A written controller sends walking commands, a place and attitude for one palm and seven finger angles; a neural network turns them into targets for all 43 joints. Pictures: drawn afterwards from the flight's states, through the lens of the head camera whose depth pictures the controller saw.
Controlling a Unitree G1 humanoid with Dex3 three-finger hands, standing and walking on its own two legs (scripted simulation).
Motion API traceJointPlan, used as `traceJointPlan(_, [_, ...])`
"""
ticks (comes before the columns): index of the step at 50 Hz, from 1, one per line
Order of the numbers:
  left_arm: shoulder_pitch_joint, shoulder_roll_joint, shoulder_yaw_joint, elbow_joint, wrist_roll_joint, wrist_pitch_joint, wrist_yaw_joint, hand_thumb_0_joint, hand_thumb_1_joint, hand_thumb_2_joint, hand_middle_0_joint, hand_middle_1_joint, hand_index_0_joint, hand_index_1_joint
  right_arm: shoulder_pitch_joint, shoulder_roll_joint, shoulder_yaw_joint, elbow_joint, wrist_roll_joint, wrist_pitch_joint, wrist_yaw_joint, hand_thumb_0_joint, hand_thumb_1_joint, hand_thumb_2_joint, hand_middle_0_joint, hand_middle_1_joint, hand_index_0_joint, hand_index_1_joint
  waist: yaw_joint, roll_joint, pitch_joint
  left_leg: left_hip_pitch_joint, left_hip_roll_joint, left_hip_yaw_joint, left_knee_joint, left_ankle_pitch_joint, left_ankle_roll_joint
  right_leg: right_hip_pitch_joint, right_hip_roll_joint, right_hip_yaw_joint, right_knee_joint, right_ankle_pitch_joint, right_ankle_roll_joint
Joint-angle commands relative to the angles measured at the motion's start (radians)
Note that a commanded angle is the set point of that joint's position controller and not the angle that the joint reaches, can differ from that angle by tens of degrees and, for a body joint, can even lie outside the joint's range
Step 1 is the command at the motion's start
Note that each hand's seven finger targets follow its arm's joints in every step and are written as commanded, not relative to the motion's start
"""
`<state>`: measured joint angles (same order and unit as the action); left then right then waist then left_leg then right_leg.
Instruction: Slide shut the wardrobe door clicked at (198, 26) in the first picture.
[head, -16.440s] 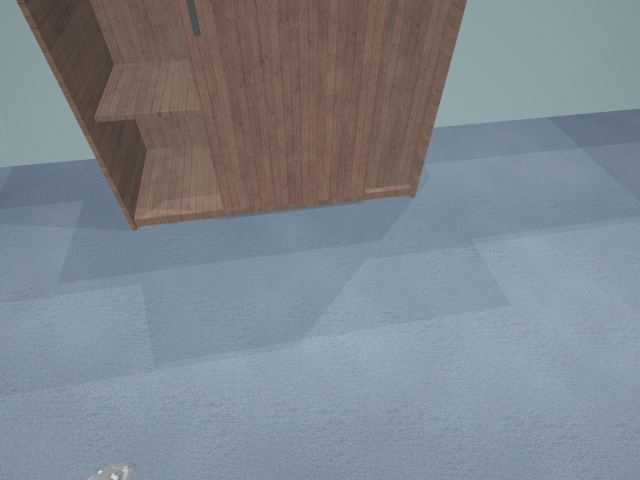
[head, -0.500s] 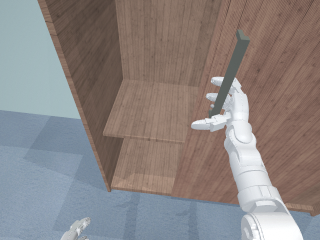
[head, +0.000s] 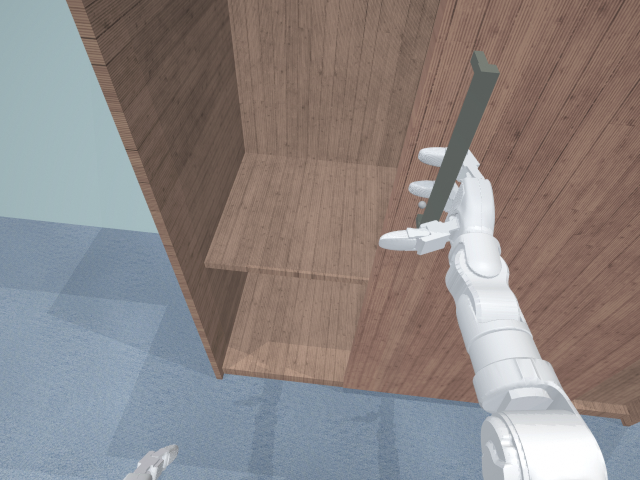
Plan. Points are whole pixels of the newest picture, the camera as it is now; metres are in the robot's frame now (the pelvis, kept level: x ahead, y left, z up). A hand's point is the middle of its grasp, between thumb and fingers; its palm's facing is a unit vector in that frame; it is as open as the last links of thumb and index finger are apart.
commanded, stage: grip the handle and tug to test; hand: right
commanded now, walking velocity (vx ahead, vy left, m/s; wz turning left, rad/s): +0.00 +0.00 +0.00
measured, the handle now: (445, 165) +0.47 -0.10 +0.17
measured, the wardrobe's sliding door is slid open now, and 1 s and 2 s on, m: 0.38 0.38 0.38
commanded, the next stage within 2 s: tug the door sideways, standing still in 1.32 s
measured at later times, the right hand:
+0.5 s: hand (425, 208) +0.42 -0.08 +0.14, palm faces +0.02 +1.00 +0.00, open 6.8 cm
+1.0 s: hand (424, 208) +0.42 -0.08 +0.14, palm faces +0.01 +1.00 +0.00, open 5.3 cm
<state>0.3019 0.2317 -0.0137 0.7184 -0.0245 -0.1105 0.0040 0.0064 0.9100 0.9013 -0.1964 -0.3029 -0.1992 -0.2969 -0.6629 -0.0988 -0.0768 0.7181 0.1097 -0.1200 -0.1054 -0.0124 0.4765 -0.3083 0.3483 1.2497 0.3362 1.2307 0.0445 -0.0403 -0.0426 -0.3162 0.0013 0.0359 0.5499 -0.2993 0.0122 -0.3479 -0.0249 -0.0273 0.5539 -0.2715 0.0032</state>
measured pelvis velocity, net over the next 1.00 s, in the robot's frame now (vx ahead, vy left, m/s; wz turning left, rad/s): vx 0.01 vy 0.00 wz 0.01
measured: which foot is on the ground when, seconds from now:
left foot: down 0.00-1.00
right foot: down 0.00-1.00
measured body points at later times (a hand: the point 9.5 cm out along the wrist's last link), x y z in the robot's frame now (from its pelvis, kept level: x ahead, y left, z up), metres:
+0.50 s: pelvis +0.00 +0.00 +0.00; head +0.02 +0.02 +0.45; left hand +0.11 +0.24 -0.12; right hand +0.42 -0.13 +0.14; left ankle -0.01 +0.11 -0.73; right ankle +0.01 -0.12 -0.73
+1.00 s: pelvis +0.01 +0.00 +0.00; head +0.01 +0.02 +0.45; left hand +0.11 +0.24 -0.11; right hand +0.41 -0.13 +0.14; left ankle -0.01 +0.11 -0.73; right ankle +0.01 -0.12 -0.73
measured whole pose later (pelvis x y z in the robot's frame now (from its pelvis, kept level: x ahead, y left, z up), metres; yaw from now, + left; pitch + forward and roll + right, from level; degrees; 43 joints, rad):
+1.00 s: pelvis +0.01 +0.00 +0.00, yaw +1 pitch +3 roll +0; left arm 0.29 0.22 -0.02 0.69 -0.02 -0.09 0.00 0.01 0.91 0.90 -0.20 -0.30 -0.20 -0.30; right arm -0.58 -0.10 -0.09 0.61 0.12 -0.07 -0.09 0.01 -0.76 -0.83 0.43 1.40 0.42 1.40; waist 0.04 -0.04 -0.05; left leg -0.29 -0.01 0.03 0.53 -0.30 0.02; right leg -0.31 -0.03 -0.04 0.53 -0.27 0.01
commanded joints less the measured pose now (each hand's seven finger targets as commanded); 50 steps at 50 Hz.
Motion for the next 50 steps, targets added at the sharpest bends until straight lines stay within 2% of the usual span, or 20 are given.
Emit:
traceJointPlan(1, [-0.023, 0.11, 0.037, -0.118, -0.004, -0.053, 0.006, 0.0, 0.9, 0.9, -0.2, -0.3, -0.2, -0.3, -0.5, -0.071, 0.014, -0.237, -0.009, -0.068, 0.0, 0.0, 0.22, -0.42, 0.33, 1.24, 0.33, 1.24, 0.023, 0.053, -0.286, 0.029, -0.026, -0.001, -0.07, 0.28, 0.0, 0.179, 0.03, 0.008, -0.041, 0.182, -0.032])
traceJointPlan(5, [-0.024, 0.112, 0.039, -0.121, -0.002, -0.054, 0.004, 0.0, 0.9, 0.9, -0.2, -0.3, -0.2, -0.3, -0.475, -0.086, -0.007, -0.235, -0.004, -0.07, -0.004, 0.0, 0.033, -0.5, 0.35, 1.267, 0.35, 1.267, 0.016, 0.101, -0.296, 0.049, -0.028, 0.001, -0.069, 0.294, -0.001, 0.172, 0.028, 0.009, -0.042, 0.189, -0.034])
traceJointPlan(9, [-0.028, 0.114, 0.037, -0.125, -0.001, -0.053, 0.002, 0.0, 0.9, 0.9, -0.2, -0.3, -0.2, -0.3, -0.47, -0.109, -0.026, -0.268, -0.002, -0.072, -0.003, 0.0, -0.153, -0.58, 0.37, 1.293, 0.37, 1.293, 0.012, 0.074, -0.297, 0.064, -0.025, -0.004, -0.07, 0.312, -0.002, 0.166, 0.03, 0.004, -0.041, 0.198, -0.034])
traceJointPlan(13, [-0.036, 0.114, 0.037, -0.134, 0.0, -0.045, 0.006, 0.0, 0.9, 0.9, -0.2, -0.3, -0.2, -0.3, -0.421, -0.159, -0.067, -0.264, -0.012, -0.066, -0.004, 0.0, -0.34, -0.66, 0.39, 1.32, 0.39, 1.32, -0.007, 0.088, -0.289, 0.087, -0.023, -0.008, -0.072, 0.317, -0.002, 0.148, 0.03, -0.003, -0.046, 0.197, -0.035])
traceJointPlan(14, [-0.037, 0.11, 0.035, -0.14, 0.001, -0.046, 0.004, 0.0, 0.9, 0.9, -0.2, -0.3, -0.2, -0.3, -0.431, -0.132, -0.048, -0.294, -0.007, -0.067, -0.001, 0.0, -0.387, -0.68, 0.395, 1.327, 0.395, 1.327, -0.004, 0.061, -0.3, 0.091, -0.023, -0.008, -0.07, 0.335, -0.001, 0.158, 0.032, -0.004, -0.045, 0.212, -0.036])
traceJointPlan(18, [-0.037, 0.109, 0.037, -0.14, -0.005, -0.045, 0.003, 0.0, 0.9, 0.9, -0.2, -0.3, -0.2, -0.3, -0.399, -0.096, -0.012, -0.295, -0.004, -0.055, 0.013, 0.0, -0.573, -0.76, 0.415, 1.353, 0.415, 1.353, 0.005, 0.095, -0.275, 0.08, -0.027, -0.002, -0.073, 0.353, -0.002, 0.168, 0.026, -0.003, -0.043, 0.233, -0.036])
traceJointPlan(22, [-0.043, 0.11, 0.037, -0.142, -0.007, -0.046, 0.006, 0.0, 0.9, 0.9, -0.2, -0.3, -0.2, -0.3, -0.406, -0.105, -0.021, -0.32, 0.006, -0.042, 0.014, 0.0, -0.76, -0.84, 0.435, 1.38, 0.435, 1.38, 0.006, 0.077, -0.274, 0.072, -0.027, -0.005, -0.079, 0.329, -0.004, 0.169, 0.029, -0.003, -0.046, 0.206, -0.035])
traceJointPlan(23, [-0.038, 0.115, 0.039, -0.136, -0.004, -0.042, 0.008, 0.0, 0.9, 0.9, -0.2, -0.3, -0.2, -0.3, -0.395, -0.141, -0.053, -0.312, 0.003, -0.04, 0.008, 0.0, -0.807, -0.86, 0.44, 1.387, 0.44, 1.387, 0.001, 0.109, -0.278, 0.086, -0.027, -0.005, -0.082, 0.335, -0.005, 0.166, 0.028, -0.002, -0.045, 0.215, -0.037])
traceJointPlan(25, [-0.048, 0.109, 0.038, -0.147, -0.003, -0.041, 0.007, 0.0, 0.9, 0.9, -0.2, -0.3, -0.2, -0.3, -0.384, -0.127, -0.037, -0.352, 0.003, -0.043, 0.014, 0.0, -0.9, -0.9, 0.45, 1.4, 0.45, 1.4, -0.005, 0.065, -0.306, 0.099, -0.026, -0.007, -0.077, 0.353, -0.003, 0.18, 0.031, -0.007, -0.046, 0.229, -0.035])
traceJointPlan(26, [-0.05, 0.104, 0.037, -0.146, -0.006, -0.044, 0.005, 0.0, 0.9, 0.9, -0.2, -0.3, -0.2, -0.3, -0.411, -0.087, 0.005, -0.371, 0.003, -0.044, 0.018, 0.0, -0.9, -0.9, 0.45, 1.4, 0.45, 1.4, 0.009, 0.046, -0.302, 0.084, -0.026, -0.004, -0.076, 0.355, -0.003, 0.198, 0.03, -0.006, -0.044, 0.235, -0.034])
traceJointPlan(28, [-0.044, 0.11, 0.039, -0.141, -0.005, -0.044, 0.006, 0.0, 0.9, 0.9, -0.2, -0.3, -0.2, -0.3, -0.387, -0.111, -0.02, -0.344, 0.003, -0.04, 0.016, 0.0, -0.9, -0.9, 0.45, 1.4, 0.45, 1.4, 0.002, 0.095, -0.283, 0.085, -0.03, -0.001, -0.078, 0.355, -0.002, 0.187, 0.026, 0.001, -0.043, 0.243, -0.035])
traceJointPlan(30, [-0.047, 0.108, 0.037, -0.142, -0.006, -0.044, 0.006, 0.0, 0.9, 0.9, -0.2, -0.3, -0.2, -0.3, -0.391, -0.09, -0.003, -0.342, 0.008, -0.033, 0.02, 0.0, -0.9, -0.9, 0.45, 1.4, 0.45, 1.4, 0.006, 0.075, -0.281, 0.078, -0.029, -0.002, -0.081, 0.343, -0.004, 0.187, 0.03, -0.002, -0.047, 0.224, -0.035])
traceJointPlan(33, [-0.047, 0.114, 0.034, -0.135, -0.004, -0.034, 0.013, 0.0, 0.9, 0.9, -0.2, -0.3, -0.2, -0.3, -0.392, -0.169, -0.073, -0.311, 0.009, -0.022, 0.008, 0.0, -0.9, -0.9, 0.45, 1.4, 0.45, 1.4, -0.004, 0.112, -0.265, 0.09, -0.026, -0.009, -0.09, 0.326, -0.007, 0.157, 0.032, -0.002, -0.05, 0.203, -0.037])
traceJointPlan(36, [-0.053, 0.102, 0.033, -0.145, -0.004, -0.035, 0.008, 0.0, 0.9, 0.9, -0.2, -0.3, -0.2, -0.3, -0.402, -0.11, -0.017, -0.348, -0.007, -0.027, 0.009, 0.0, -0.9, -0.9, 0.45, 1.4, 0.45, 1.4, 0.001, 0.039, -0.283, 0.077, -0.025, -0.006, -0.079, 0.342, -0.002, 0.189, 0.033, -0.004, -0.046, 0.227, -0.035])
traceJointPlan(38, [-0.051, 0.108, 0.035, -0.145, -0.003, -0.032, 0.007, 0.0, 0.9, 0.9, -0.2, -0.3, -0.2, -0.3, -0.358, -0.13, -0.04, -0.329, -0.003, -0.025, 0.008, 0.0, -0.9, -0.9, 0.45, 1.4, 0.45, 1.4, -0.01, 0.097, -0.289, 0.099, -0.028, -0.003, -0.079, 0.355, -0.002, 0.177, 0.03, 0.0, -0.045, 0.242, -0.035])
traceJointPlan(41, [-0.055, 0.106, 0.034, -0.145, -0.006, -0.032, 0.01, 0.0, 0.9, 0.9, -0.2, -0.3, -0.2, -0.3, -0.399, -0.124, -0.032, -0.332, 0.004, -0.025, 0.013, 0.0, -0.9, -0.9, 0.45, 1.4, 0.45, 1.4, 0.004, 0.08, -0.273, 0.083, -0.026, -0.007, -0.085, 0.342, -0.005, 0.177, 0.031, -0.003, -0.047, 0.219, -0.036])
traceJointPlan(43, [-0.053, 0.109, 0.035, -0.145, -0.003, -0.03, 0.011, 0.0, 0.9, 0.9, -0.2, -0.3, -0.2, -0.3, -0.384, -0.145, -0.051, -0.328, 0.002, -0.027, 0.011, 0.0, -0.9, -0.9, 0.45, 1.4, 0.45, 1.4, -0.004, 0.107, -0.279, 0.096, -0.027, -0.007, -0.086, 0.342, -0.005, 0.172, 0.03, -0.002, -0.049, 0.221, -0.037])
traceJointPlan(45, [-0.056, 0.104, 0.034, -0.151, -0.003, -0.033, 0.009, 0.0, 0.9, 0.9, -0.2, -0.3, -0.2, -0.3, -0.386, -0.12, -0.031, -0.354, 0.004, -0.031, 0.015, 0.0, -0.9, -0.9, 0.45, 1.4, 0.45, 1.4, -0.003, 0.069, -0.297, 0.102, -0.026, -0.007, -0.079, 0.362, -0.003, 0.185, 0.033, -0.005, -0.046, 0.237, -0.036])
traceJointPlan(48, [-0.058, 0.105, 0.036, -0.158, -0.003, -0.034, 0.004, 0.0, 0.9, 0.9, -0.2, -0.3, -0.2, -0.3, -0.317, -0.125, -0.04, -0.361, 0.004, -0.032, 0.018, 0.0, -0.9, -0.9, 0.45, 1.4, 0.45, 1.4, -0.021, 0.093, -0.305, 0.124, -0.027, -0.003, -0.077, 0.38, -0.001, 0.18, 0.032, -0.005, -0.048, 0.257, -0.034])
traceJointPlan(50, [-0.066, 0.103, 0.036, -0.169, -0.004, -0.037, -0.001, 0.0, 0.9, 0.9, -0.2, -0.3, -0.2, -0.3, -0.279, -0.114, -0.034, -0.392, 0.01, -0.03, 0.024, 0.0, -0.9, -0.9, 0.45, 1.4, 0.45, 1.4, -0.028, 0.071, -0.307, 0.134, -0.027, -0.006, -0.075, 0.4, -0.001, 0.182, 0.033, -0.011, -0.049, 0.264, -0.034])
